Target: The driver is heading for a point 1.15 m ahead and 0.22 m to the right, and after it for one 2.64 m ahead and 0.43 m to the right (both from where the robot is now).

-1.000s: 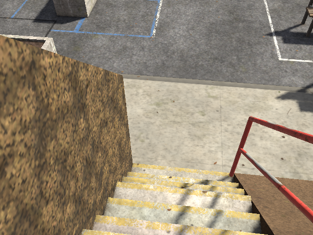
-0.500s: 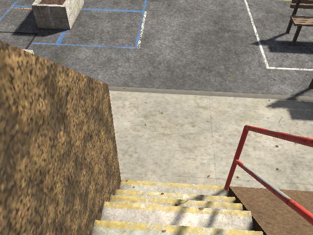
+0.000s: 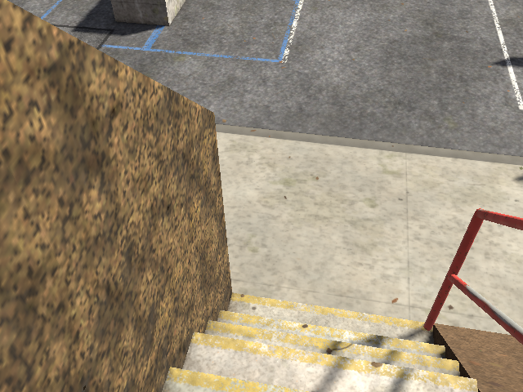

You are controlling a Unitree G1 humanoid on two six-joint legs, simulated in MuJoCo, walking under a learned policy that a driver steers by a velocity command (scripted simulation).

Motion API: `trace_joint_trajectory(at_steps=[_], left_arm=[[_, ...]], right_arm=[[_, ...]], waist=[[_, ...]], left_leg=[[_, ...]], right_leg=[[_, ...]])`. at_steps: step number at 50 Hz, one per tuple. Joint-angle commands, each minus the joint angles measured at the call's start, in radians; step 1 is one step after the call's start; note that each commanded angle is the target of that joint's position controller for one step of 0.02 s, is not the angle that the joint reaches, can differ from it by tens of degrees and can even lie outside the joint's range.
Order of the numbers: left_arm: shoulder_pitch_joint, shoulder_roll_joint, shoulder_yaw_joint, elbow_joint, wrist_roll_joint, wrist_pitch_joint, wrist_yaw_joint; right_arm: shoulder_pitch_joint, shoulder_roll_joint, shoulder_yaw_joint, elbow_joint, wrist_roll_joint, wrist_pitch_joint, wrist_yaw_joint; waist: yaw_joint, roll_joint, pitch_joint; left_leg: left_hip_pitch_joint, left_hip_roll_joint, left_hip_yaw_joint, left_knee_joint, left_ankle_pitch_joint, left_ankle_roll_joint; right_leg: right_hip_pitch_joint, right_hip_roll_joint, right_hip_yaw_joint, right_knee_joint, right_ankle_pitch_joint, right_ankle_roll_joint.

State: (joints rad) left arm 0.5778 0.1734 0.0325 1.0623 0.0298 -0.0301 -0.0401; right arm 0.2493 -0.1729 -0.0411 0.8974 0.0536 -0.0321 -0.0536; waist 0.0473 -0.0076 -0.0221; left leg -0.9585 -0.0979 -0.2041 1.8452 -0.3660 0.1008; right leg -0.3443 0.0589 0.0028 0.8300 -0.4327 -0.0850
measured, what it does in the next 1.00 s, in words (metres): goes down, turning right: left foot 0.21 m lower, then right foot 0.22 m lower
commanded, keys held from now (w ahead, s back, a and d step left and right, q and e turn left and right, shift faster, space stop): w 0.32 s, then w+e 0.62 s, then w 0.06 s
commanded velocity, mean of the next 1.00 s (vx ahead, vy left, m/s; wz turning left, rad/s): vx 0.50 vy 0.00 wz -0.27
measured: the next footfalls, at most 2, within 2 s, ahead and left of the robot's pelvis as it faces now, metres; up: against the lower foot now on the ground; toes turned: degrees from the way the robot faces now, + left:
left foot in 0.36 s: +0.28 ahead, +0.16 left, -0.21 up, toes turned -2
right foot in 0.84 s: +0.46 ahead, -0.15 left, -0.43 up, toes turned -12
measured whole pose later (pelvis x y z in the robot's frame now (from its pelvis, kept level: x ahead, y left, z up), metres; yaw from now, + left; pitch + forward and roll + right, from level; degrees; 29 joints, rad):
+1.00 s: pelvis +0.46 -0.05 -0.43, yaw -19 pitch +0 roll +1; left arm 0.51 0.17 0.03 1.01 0.00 -0.01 0.01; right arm 0.16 -0.20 -0.05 0.81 0.02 -0.06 -0.06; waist 0.03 0.01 -0.02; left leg -0.87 0.04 -0.05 1.59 -0.23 -0.01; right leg -0.39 0.10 0.12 0.86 -0.39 -0.17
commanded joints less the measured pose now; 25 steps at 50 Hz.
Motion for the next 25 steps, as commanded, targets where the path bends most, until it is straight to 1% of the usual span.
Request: trace_joint_trajectory(at_steps=[1, 2, 3, 4, 5, 6, 7, 8, 9, 10, 11, 12, 13, 14, 15, 16, 17, 18, 19, 20, 21, 22, 23, 24, 25], left_arm=[[-0.049, -0.058, -0.069, -0.055, 0.041, -0.004, 0.065], [-0.056, -0.001, -0.058, -0.067, 0.003, -0.014, 0.069], [-0.037, 0.079, -0.037, -0.058, -0.009, -0.028, 0.086], [-0.008, 0.111, -0.028, -0.052, -0.016, -0.035, 0.099], [-0.033, 0.078, -0.038, -0.062, -0.041, -0.034, 0.117], [0.008, 0.068, -0.040, -0.074, -0.054, -0.037, 0.127], [0.032, 0.049, -0.041, -0.071, -0.069, -0.035, 0.131], [0.051, 0.040, -0.038, -0.065, -0.072, -0.027, 0.133], [0.069, 0.026, -0.035, -0.053, -0.074, -0.020, 0.140], [0.077, 0.022, -0.029, -0.046, -0.069, -0.011, 0.145], [0.078, 0.046, -0.021, -0.028, -0.059, -0.009, 0.141], [0.071, 0.044, -0.018, -0.028, -0.056, -0.011, 0.133], [0.065, 0.054, -0.007, -0.038, -0.051, -0.010, 0.123], [0.021, 0.047, -0.001, -0.064, -0.058, -0.004, 0.121], [-0.031, 0.055, 0.010, -0.056, -0.050, 0.001, 0.103], [-0.112, 0.073, 0.015, -0.057, -0.046, -0.004, 0.076], [-0.135, 0.088, 0.022, -0.073, -0.063, -0.019, 0.077], [-0.110, 0.066, 0.025, -0.055, -0.077, -0.033, 0.079], [-0.006, -0.037, 0.013, -0.056, -0.074, -0.033, 0.070], [0.030, 0.018, 0.009, -0.102, -0.087, -0.022, 0.076], [-0.029, 0.028, 0.013, -0.127, -0.095, -0.009, 0.084], [-0.025, 0.006, 0.012, -0.141, -0.089, 0.007, 0.089], [-0.096, -0.025, 0.007, -0.191, -0.102, 0.015, 0.095], [-0.177, 0.002, 0.005, -0.223, -0.101, 0.030, 0.098], [-0.169, 0.010, 0.013, -0.231, -0.077, 0.052, 0.100]], right_arm=[[0.047, 0.047, 0.017, -0.092, -0.040, 0.047, 0.020], [0.076, 0.043, 0.017, -0.072, -0.055, 0.041, 0.036], [0.052, 0.031, 0.011, -0.102, -0.052, 0.032, 0.058], [0.018, -0.008, 0.004, -0.118, -0.038, 0.034, 0.064], [-0.015, -0.026, 0.001, -0.139, -0.045, 0.046, 0.070], [-0.081, -0.041, -0.003, -0.150, -0.054, 0.042, 0.072], [-0.133, -0.047, -0.003, -0.169, -0.055, 0.039, 0.077], [-0.166, -0.039, 0.001, -0.185, -0.051, 0.039, 0.086], [-0.187, -0.035, 0.003, -0.209, -0.039, 0.038, 0.091], [-0.204, -0.031, 0.004, -0.226, -0.024, 0.037, 0.094], [-0.168, -0.046, -0.008, -0.206, -0.041, 0.030, 0.107], [-0.141, -0.055, -0.012, -0.207, -0.042, 0.026, 0.108], [-0.157, -0.072, -0.013, -0.221, -0.037, 0.019, 0.109], [-0.171, -0.081, -0.009, -0.225, -0.014, 0.000, 0.110], [-0.104, -0.101, -0.018, -0.177, -0.003, -0.018, 0.104], [0.149, -0.142, -0.043, -0.091, -0.042, -0.020, 0.105], [0.319, -0.162, -0.062, -0.025, -0.039, -0.027, 0.102], [0.493, -0.122, -0.050, 0.030, -0.067, -0.021, 0.081], [0.520, -0.082, -0.015, 0.088, -0.075, -0.017, 0.085], [0.479, -0.068, -0.006, 0.064, -0.048, -0.004, 0.099], [0.429, -0.073, -0.001, 0.060, -0.050, -0.002, 0.111], [0.378, -0.098, 0.001, 0.078, -0.049, 0.000, 0.112], [0.330, -0.183, -0.029, 0.105, -0.044, 0.001, 0.087], [0.298, -0.133, -0.011, 0.107, -0.070, -0.001, 0.075], [0.194, -0.031, 0.028, 0.088, -0.081, -0.012, 0.038]], waist=[[-0.148, 0.029, 0.066], [-0.168, 0.049, 0.032], [-0.156, -0.062, 0.028], [-0.142, -0.104, 0.052], [-0.143, -0.059, 0.106], [-0.096, -0.014, 0.120], [-0.062, -0.025, 0.144], [-0.028, -0.063, 0.166], [-0.001, -0.077, 0.206], [0.030, -0.088, 0.221], [0.027, -0.132, 0.196], [0.017, -0.140, 0.204], [0.036, -0.129, 0.201], [0.059, -0.107, 0.214], [0.027, -0.102, 0.157], [-0.090, -0.116, 0.047], [-0.163, -0.096, -0.010], [-0.236, 0.085, 0.017], [-0.160, 0.338, -0.010], [-0.117, 0.295, -0.052], [-0.104, 0.182, -0.045], [-0.041, 0.085, -0.024], [-0.008, 0.164, 0.023], [-0.012, 0.092, 0.088], [0.040, 0.007, 0.159]], left_leg=[[0.013, 0.103, 0.037, -0.545, 0.428, -0.073], [0.196, 0.103, 0.115, -0.523, 0.586, -0.098], [0.151, 0.112, 0.071, -0.578, 0.753, -0.095], [0.104, 0.129, 0.020, -0.619, 0.799, -0.089], [0.168, 0.137, 0.019, -0.811, 0.916, -0.097], [0.251, 0.116, 0.048, -0.936, 0.984, -0.108], [0.270, 0.115, 0.064, -1.024, 0.974, -0.122], [0.260, 0.117, 0.075, -1.112, 0.940, -0.128], [0.255, 0.120, 0.074, -1.198, 0.900, -0.126], [0.261, 0.130, 0.062, -1.301, 0.861, -0.125], [0.315, 0.128, 0.062, -1.164, 0.924, -0.120], [0.238, 0.134, 0.041, -1.166, 0.816, -0.105], [0.180, 0.132, 0.054, -1.201, 0.716, -0.095], [0.137, 0.188, 0.009, -1.450, 0.620, -0.079], [0.356, 0.207, 0.032, -1.454, 0.675, -0.061], [0.728, 0.140, 0.161, -1.245, 0.765, -0.052], [0.874, 0.203, 0.116, -1.467, 0.742, 0.003], [1.043, 0.242, 0.179, -1.546, 0.966, 0.047], [1.329, 0.376, 0.050, -1.163, 1.392, 0.154], [1.284, 0.400, -0.045, -1.181, 1.118, 0.180], [1.165, 0.418, -0.072, -1.242, 0.770, 0.193], [0.991, 0.423, -0.101, -1.288, 0.551, 0.194], [0.834, 0.514, -0.245, -1.354, 0.087, 0.219], [0.695, 0.517, -0.320, -1.417, -0.063, 0.216], [0.470, 0.454, -0.181, -1.363, -0.008, 0.172]], right_leg=[[-0.150, -0.231, 0.371, -0.206, 0.645, -0.059], [-0.227, -0.182, 0.328, -0.188, 0.734, -0.035], [-0.176, -0.203, 0.405, -0.170, 0.508, -0.044], [-0.165, -0.217, 0.474, -0.163, 0.374, -0.056], [-0.191, -0.176, 0.387, -0.125, 0.250, -0.050], [-0.205, -0.148, 0.374, -0.123, 0.167, -0.050], [-0.178, -0.136, 0.365, -0.097, 0.144, -0.067], [-0.132, -0.126, 0.348, -0.063, 0.132, -0.075], [-0.112, -0.117, 0.340, -0.023, 0.135, -0.078], [-0.081, -0.110, 0.338, 0.018, 0.161, -0.089], [-0.121, -0.137, 0.373, 0.075, 0.183, -0.112], [-0.051, -0.142, 0.430, 0.114, 0.256, -0.134], [0.036, -0.138, 0.458, 0.148, 0.308, -0.145], [0.150, -0.137, 0.475, 0.181, 0.288, -0.155], [0.061, -0.128, 0.458, 0.258, 0.324, -0.156], [-0.123, -0.104, 0.393, 0.433, 0.580, -0.129], [-0.142, -0.074, 0.373, 0.627, 0.639, -0.100], [-0.301, 0.090, 0.195, 1.050, 0.343, -0.024], [-0.714, 0.192, 0.190, 1.342, -0.479, 0.027], [-0.790, 0.099, 0.186, 1.222, -0.415, 0.041], [-0.799, 0.042, 0.160, 1.203, -0.333, 0.035], [-0.731, 0.008, 0.118, 1.185, -0.306, 0.034], [-0.802, -0.078, 0.209, 0.951, -0.073, 0.037], [-0.803, -0.102, 0.225, 0.884, 0.054, 0.053], [-0.664, -0.106, 0.272, 0.634, 0.309, 0.085]])
Keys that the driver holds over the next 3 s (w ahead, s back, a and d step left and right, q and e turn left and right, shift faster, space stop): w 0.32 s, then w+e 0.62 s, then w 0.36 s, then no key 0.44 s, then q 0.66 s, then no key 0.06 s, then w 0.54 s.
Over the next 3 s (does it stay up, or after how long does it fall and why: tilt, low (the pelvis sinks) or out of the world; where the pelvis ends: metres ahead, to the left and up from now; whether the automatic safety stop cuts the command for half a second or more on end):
stays up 0.96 -0.23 -0.86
